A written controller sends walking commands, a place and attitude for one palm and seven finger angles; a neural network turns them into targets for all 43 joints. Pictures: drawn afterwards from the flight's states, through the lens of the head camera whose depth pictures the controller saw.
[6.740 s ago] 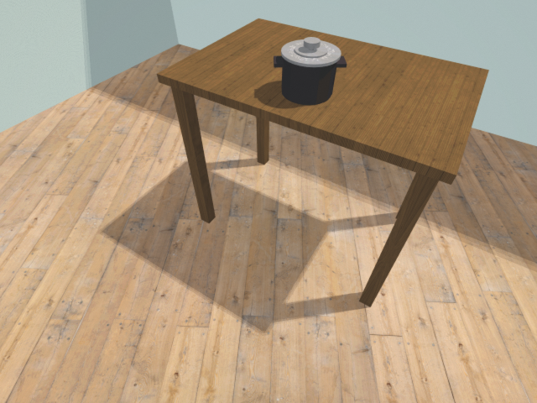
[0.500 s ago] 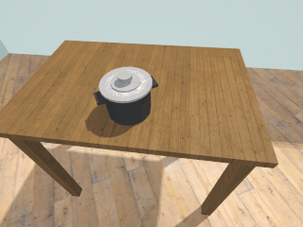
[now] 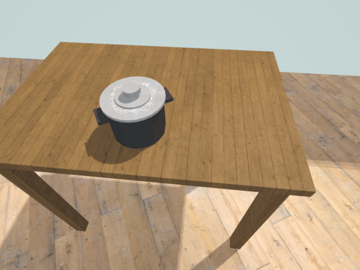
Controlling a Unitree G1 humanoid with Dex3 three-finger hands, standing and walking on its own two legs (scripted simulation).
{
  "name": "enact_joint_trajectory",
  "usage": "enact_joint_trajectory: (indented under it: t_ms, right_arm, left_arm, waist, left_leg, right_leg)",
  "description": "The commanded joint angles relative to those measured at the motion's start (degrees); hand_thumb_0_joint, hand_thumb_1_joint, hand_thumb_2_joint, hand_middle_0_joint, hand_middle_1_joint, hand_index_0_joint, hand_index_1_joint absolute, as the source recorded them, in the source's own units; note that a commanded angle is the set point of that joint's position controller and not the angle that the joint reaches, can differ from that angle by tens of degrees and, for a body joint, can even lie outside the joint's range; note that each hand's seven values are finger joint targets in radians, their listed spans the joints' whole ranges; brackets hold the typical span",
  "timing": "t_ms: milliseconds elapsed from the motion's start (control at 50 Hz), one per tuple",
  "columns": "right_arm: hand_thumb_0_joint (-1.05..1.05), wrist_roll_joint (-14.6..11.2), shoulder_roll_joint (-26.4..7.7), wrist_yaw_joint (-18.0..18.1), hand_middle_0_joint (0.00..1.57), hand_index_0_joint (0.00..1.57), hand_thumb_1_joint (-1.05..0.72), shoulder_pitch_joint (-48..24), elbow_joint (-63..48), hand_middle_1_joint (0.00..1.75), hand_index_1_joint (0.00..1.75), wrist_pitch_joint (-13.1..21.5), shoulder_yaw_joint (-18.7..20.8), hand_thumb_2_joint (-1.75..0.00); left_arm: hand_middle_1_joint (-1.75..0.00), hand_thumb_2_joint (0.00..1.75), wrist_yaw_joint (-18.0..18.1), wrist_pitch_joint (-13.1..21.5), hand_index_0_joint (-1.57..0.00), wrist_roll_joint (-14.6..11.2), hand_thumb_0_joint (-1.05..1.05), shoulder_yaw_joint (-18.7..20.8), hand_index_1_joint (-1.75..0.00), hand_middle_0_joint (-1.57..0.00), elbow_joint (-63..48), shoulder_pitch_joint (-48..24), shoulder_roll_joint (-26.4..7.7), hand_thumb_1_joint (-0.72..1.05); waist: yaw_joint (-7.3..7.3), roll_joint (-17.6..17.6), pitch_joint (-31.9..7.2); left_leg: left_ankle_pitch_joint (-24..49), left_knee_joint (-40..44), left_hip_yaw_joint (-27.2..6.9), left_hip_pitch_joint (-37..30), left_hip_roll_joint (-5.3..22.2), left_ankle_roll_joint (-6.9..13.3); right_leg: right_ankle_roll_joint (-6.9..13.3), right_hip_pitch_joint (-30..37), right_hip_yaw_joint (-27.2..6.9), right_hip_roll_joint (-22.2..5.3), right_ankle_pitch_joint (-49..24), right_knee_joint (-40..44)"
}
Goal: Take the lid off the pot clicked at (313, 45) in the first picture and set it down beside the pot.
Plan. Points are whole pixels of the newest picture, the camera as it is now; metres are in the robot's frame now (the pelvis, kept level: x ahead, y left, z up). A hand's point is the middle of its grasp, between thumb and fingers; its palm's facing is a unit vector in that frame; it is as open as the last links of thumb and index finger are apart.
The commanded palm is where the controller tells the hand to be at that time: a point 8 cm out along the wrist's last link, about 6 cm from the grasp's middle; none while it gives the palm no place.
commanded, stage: come to a stop and stand still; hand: left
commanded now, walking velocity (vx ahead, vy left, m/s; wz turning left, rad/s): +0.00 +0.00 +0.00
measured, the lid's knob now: (131, 89) +0.49 +0.15 +0.13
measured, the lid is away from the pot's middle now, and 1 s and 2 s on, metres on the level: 0.00 0.00 0.00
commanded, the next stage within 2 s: look again from close up in 0.08 s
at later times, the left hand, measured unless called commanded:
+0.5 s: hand out of the picture +0.00 +0.17 -0.17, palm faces +0.03 -0.98 -0.20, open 7.3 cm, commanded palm none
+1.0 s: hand out of the picture -0.01 +0.17 -0.18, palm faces +0.04 -0.98 -0.17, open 7.3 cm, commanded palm none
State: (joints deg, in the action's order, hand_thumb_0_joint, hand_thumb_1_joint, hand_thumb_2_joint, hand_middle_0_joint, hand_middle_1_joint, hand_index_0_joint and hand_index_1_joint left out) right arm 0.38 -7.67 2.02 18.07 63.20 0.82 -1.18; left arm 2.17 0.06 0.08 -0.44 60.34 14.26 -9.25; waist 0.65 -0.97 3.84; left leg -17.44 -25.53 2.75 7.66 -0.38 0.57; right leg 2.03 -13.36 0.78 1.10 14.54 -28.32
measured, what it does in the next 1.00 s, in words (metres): stands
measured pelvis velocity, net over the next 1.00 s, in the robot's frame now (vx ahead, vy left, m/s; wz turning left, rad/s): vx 0.00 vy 0.01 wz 0.00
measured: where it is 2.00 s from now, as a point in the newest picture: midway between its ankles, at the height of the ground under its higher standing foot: outside the picture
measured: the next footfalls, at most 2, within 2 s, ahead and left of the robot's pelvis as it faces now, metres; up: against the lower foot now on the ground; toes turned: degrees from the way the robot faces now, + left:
none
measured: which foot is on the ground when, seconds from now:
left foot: down 0.00-1.00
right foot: down 0.00-1.00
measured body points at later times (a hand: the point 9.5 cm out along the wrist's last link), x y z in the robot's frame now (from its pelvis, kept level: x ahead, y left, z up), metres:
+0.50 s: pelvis +0.01 +0.00 +0.00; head +0.03 +0.00 +0.45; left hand +0.00 +0.22 -0.16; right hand +0.00 -0.21 -0.16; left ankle -0.04 +0.11 -0.74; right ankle +0.01 -0.10 -0.74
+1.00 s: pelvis +0.00 +0.01 +0.00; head +0.02 +0.01 +0.45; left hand -0.01 +0.23 -0.16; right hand -0.03 -0.19 -0.16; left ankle -0.04 +0.11 -0.74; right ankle +0.01 -0.10 -0.74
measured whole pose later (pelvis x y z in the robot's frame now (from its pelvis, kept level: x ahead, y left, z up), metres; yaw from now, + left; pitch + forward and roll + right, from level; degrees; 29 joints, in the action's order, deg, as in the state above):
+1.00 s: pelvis +0.00 +0.01 +0.00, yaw +0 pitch -1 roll +0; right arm 0.0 -5.5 2.4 18.5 65.5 1.7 -1.2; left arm 2.3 0.1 0.3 -0.4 62.6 17.2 -7.8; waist -0.2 0.5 3.3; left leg -17.0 -24.7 2.8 6.8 -0.8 1.4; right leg 1.1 -11.8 0.7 0.7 13.3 -26.2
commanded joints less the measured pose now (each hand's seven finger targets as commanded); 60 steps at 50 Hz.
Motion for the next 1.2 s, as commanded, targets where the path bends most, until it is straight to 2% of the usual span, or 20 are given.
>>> enact_joint_trajectory:
  t_ms: [0, 40, 80, 280, 320, 380, 520, 600, 620, 740, 800, 900, 1000, 1120, 1180]
  right_arm:
    - [0.0, 0.1, -4.4, 0.2, 0.2, 0.2, -0.9, 4.5, -1.1, 0.3, 0.3, 0.9, 1.3, -0.9]
    - [0.0, 0.1, -4.1, 0.3, 0.2, 0.2, -0.9, 4.7, -0.9, 0.3, 0.3, 0.9, 1.3, -0.9]
    - [0.0, 0.1, -4.2, 0.3, 0.2, 0.2, -0.9, 4.5, -1.0, 0.3, 0.3, 0.8, 1.3, -0.9]
    - [0.0, 0.0, -3.9, 0.4, 0.2, 0.2, -0.9, 4.2, -0.4, 0.3, 0.3, 0.8, 1.4, -0.9]
    - [0.0, 0.0, -3.8, 0.4, 0.2, 0.2, -0.9, 4.2, -0.1, 0.3, 0.3, 0.9, 1.4, -0.9]
    - [0.0, -0.1, -3.8, 0.4, 0.2, 0.2, -0.9, 3.8, -0.1, 0.3, 0.3, 0.8, 1.4, -0.9]
    - [0.0, -0.1, -3.6, 0.5, 0.2, 0.2, -0.9, 4.3, 0.4, 0.3, 0.3, 1.0, 1.3, -0.9]
    - [0.0, -0.2, -3.4, 0.5, 0.2, 0.2, -0.9, 4.4, 0.7, 0.3, 0.3, 1.0, 1.3, -0.9]
    - [0.0, -0.2, -3.4, 0.5, 0.2, 0.2, -0.9, 4.6, 0.7, 0.3, 0.3, 1.1, 1.2, -0.9]
    - [0.0, -0.2, -2.9, 0.5, 0.2, 0.2, -0.9, 4.7, 1.0, 0.3, 0.3, 1.0, 1.2, -0.9]
    - [0.0, -0.2, -2.8, 0.5, 0.2, 0.2, -0.9, 5.2, 1.2, 0.3, 0.3, 1.1, 1.1, -0.9]
    - [0.0, -0.2, -2.7, 0.5, 0.2, 0.2, -0.9, 5.7, 1.3, 0.3, 0.3, 1.3, 1.1, -0.9]
    - [0.0, -0.2, -2.3, 0.5, 0.2, 0.2, -0.9, 6.0, 1.6, 0.3, 0.3, 1.3, 1.1, -0.9]
    - [0.0, -0.3, -2.2, 0.6, 0.2, 0.2, -0.9, 6.5, 1.8, 0.3, 0.3, 1.5, 1.1, -0.9]
    - [0.0, -0.3, -2.0, 0.6, 0.2, 0.2, -0.9, 6.2, 1.7, 0.3, 0.3, 1.4, 1.1, -0.9]
  left_arm:
    - [-0.3, 0.9, 0.3, 1.0, -0.2, 0.2, 0.0, 1.1, -0.3, -0.2, -1.2, 4.0, -6.0, 0.9]
    - [-0.3, 0.9, 0.3, 1.1, -0.2, 0.1, 0.0, 1.2, -0.3, -0.2, -1.1, 4.2, -6.2, 0.9]
    - [-0.3, 0.9, 0.4, 1.0, -0.2, 0.2, 0.0, 1.1, -0.3, -0.2, -1.1, 4.0, -5.9, 0.9]
    - [-0.3, 0.9, 0.5, 1.2, -0.2, 0.2, 0.0, 1.1, -0.3, -0.2, -0.6, 4.7, -5.6, 0.9]
    - [-0.3, 0.9, 0.5, 1.3, -0.2, 0.2, 0.0, 1.1, -0.3, -0.2, -0.3, 5.1, -5.5, 0.9]
    - [-0.3, 0.9, 0.5, 1.2, -0.2, 0.2, 0.0, 1.0, -0.3, -0.2, -0.1, 5.3, -5.3, 0.9]
    - [-0.3, 0.9, 0.5, 1.4, -0.2, 0.2, 0.0, 0.9, -0.3, -0.2, 0.4, 6.2, -5.0, 0.9]
    - [-0.3, 0.9, 0.5, 1.2, -0.2, 0.2, 0.0, 0.9, -0.3, -0.2, 0.6, 6.3, -4.8, 0.9]
    - [-0.3, 0.9, 0.5, 1.3, -0.2, 0.2, 0.0, 0.8, -0.3, -0.2, 0.7, 6.6, -4.7, 0.9]
    - [-0.3, 0.9, 0.4, 1.1, -0.2, 0.2, 0.0, 0.8, -0.3, -0.2, 1.0, 6.9, -4.4, 0.9]
    - [-0.3, 0.9, 0.5, 1.0, -0.2, 0.3, 0.0, 0.9, -0.3, -0.2, 1.0, 6.9, -4.1, 0.9]
    - [-0.3, 0.9, 0.5, 1.0, -0.2, 0.3, 0.0, 0.9, -0.3, -0.2, 1.0, 7.5, -3.7, 0.9]
    - [-0.3, 0.9, 0.5, 0.9, -0.2, 0.3, 0.0, 0.8, -0.3, -0.2, 1.2, 7.8, -3.4, 0.9]
    - [-0.3, 0.9, 0.6, 1.0, -0.2, 0.3, 0.0, 0.8, -0.3, -0.2, 1.5, 8.5, -3.0, 0.9]
    - [-0.3, 0.9, 0.6, 0.9, -0.2, 0.4, 0.0, 0.7, -0.3, -0.2, 1.7, 8.6, -2.9, 0.9]
  waist:
    - [-0.59, 0.8, -0.5]
    - [-0.67, 0.9, -1.4]
    - [-0.5, 1.8, -0.3]
    - [-0.31, 1.4, -0.6]
    - [-0.46, 0.3, -1.2]
    - [-0.42, 1.3, 0.1]
    - [-0.42, 0.8, -1.1]
    - [-0.47, 0.1, 0.3]
    - [-0.57, -0.2, -0.3]
    - [-0.82, 1.4, 1.5]
    - [-0.73, 0.1, 1.6]
    - [-0.78, 0.5, 0.5]
    - [-0.88, 0.6, 2.3]
    - [-0.8, 0.4, 0.4]
    - [-0.95, 0.5, 1.8]
  left_leg:
    - [9.5, 4.1, -5.0, 2.1, 5.9, 0.8]
    - [10.4, 4.1, -5.1, 1.4, 6.2, 0.9]
    - [9.5, 4.0, -5.0, 2.0, 5.9, 0.8]
    - [10.9, 4.0, -4.8, 0.9, 6.1, 0.6]
    - [11.7, 4.1, -4.8, 0.2, 6.1, 0.7]
    - [10.6, 4.1, -4.8, 0.7, 6.1, 0.6]
    - [12.4, 4.3, -4.9, -0.3, 6.3, 0.7]
    - [11.7, 4.7, -5.0, 0.5, 6.5, 0.8]
    - [12.4, 4.7, -5.1, 0.1, 6.5, 0.9]
    - [10.0, 5.3, -5.4, 1.3, 6.5, 1.1]
    - [9.4, 5.4, -5.4, 1.8, 6.4, 1.1]
    - [10.4, 5.3, -5.6, 1.6, 6.5, 1.4]
    - [9.0, 5.8, -5.9, 2.7, 6.4, 1.6]
    - [11.3, 5.1, -5.8, 1.7, 6.4, 1.6]
    - [10.6, 5.2, -5.8, 2.4, 6.5, 1.7]
  right_leg:
    - [2.0, 1.8, -7.4, -7.9, -11.7, 4.9]
    - [2.1, 2.6, -7.0, -7.7, -12.8, 4.8]
    - [1.9, 1.9, -7.5, -7.8, -12.3, 5.1]
    - [1.8, 2.4, -7.5, -8.0, -15.0, 5.5]
    - [1.8, 2.7, -7.3, -8.0, -15.3, 5.5]
    - [1.8, 1.9, -7.5, -7.9, -14.2, 6.0]
    - [1.7, 3.0, -7.1, -8.0, -16.2, 5.9]
    - [1.6, 2.4, -6.9, -7.8, -14.2, 6.2]
    - [1.6, 2.6, -6.9, -7.7, -14.3, 6.1]
    - [1.5, 1.8, -6.6, -7.4, -11.1, 6.8]
    - [1.4, 1.5, -6.7, -7.4, -9.5, 6.6]
    - [1.3, 1.9, -6.3, -7.3, -9.6, 6.1]
    - [1.2, 0.8, -6.3, -7.2, -7.6, 6.3]
    - [1.2, 1.7, -6.2, -7.4, -10.1, 5.8]
    - [1.1, 1.0, -6.1, -7.3, -9.3, 5.9]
